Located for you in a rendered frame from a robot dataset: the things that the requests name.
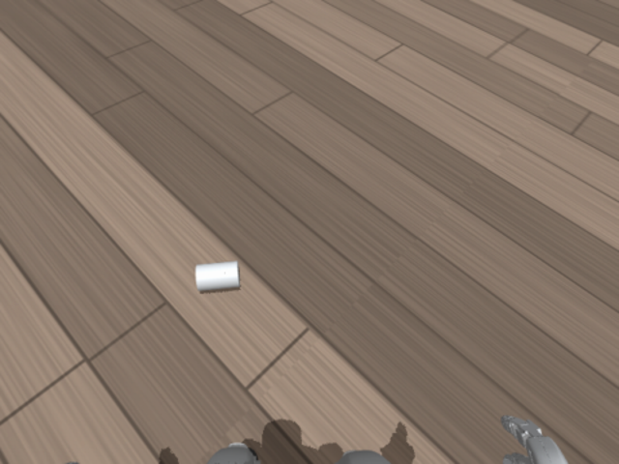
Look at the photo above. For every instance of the can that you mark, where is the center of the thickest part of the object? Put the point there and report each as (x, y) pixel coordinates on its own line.
(217, 275)

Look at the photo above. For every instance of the right robot hand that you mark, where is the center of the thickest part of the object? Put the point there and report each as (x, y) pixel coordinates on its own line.
(540, 449)

